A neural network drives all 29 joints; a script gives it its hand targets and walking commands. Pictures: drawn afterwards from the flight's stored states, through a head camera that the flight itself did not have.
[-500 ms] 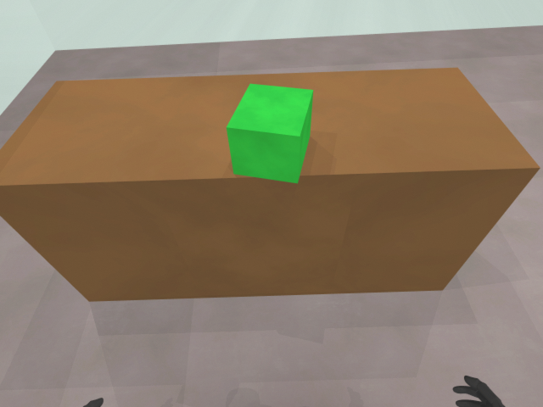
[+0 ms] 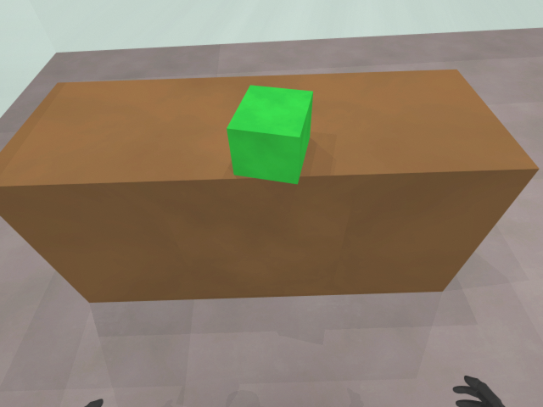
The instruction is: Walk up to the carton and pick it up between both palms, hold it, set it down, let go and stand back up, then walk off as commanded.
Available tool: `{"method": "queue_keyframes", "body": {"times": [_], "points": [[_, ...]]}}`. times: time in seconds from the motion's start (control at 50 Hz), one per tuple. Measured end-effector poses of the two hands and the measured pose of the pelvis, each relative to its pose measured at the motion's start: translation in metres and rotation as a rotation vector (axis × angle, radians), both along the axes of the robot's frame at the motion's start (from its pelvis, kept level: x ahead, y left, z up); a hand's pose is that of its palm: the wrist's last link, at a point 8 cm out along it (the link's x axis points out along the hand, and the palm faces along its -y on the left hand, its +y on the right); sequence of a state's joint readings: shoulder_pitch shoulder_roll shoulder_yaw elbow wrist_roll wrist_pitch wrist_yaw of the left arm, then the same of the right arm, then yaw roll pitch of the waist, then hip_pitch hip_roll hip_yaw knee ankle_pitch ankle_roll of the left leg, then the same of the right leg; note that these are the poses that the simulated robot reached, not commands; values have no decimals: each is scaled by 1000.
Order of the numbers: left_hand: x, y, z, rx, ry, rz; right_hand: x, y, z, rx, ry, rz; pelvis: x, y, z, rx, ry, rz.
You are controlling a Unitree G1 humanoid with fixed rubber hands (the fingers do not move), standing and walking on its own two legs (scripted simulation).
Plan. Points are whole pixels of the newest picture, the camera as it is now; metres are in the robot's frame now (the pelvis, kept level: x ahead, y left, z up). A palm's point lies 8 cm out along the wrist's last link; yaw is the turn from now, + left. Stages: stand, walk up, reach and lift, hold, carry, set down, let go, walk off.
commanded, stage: stand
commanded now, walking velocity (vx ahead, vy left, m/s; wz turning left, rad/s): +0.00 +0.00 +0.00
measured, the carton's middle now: (273, 133) +0.73 +0.00 -0.02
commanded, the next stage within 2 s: none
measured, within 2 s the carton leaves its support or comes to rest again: neither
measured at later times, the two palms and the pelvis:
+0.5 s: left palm out of the picture +0.11 +0.32 -0.10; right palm out of the picture +0.11 -0.30 -0.10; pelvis +0.00 +0.00 +0.00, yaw +0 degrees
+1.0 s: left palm out of the picture +0.11 +0.32 -0.10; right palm out of the picture +0.11 -0.30 -0.10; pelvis +0.00 +0.00 +0.00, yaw +0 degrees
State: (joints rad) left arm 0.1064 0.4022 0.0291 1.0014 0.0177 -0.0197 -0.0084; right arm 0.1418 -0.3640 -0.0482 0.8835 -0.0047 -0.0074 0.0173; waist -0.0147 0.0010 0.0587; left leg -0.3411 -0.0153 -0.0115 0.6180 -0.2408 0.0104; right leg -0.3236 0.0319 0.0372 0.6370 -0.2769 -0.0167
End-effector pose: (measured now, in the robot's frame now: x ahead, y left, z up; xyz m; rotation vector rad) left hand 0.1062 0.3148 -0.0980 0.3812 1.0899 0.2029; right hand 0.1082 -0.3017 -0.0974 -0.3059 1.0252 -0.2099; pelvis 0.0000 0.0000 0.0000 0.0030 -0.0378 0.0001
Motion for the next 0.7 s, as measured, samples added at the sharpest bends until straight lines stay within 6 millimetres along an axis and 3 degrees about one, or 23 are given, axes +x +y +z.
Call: {"method": "queue_keyframes", "body": {"times": [0.7], "points": [[0,0,0,-1,4,1,0,0,0,-1,3,-1,1,0,0,-1,2,0]]}}
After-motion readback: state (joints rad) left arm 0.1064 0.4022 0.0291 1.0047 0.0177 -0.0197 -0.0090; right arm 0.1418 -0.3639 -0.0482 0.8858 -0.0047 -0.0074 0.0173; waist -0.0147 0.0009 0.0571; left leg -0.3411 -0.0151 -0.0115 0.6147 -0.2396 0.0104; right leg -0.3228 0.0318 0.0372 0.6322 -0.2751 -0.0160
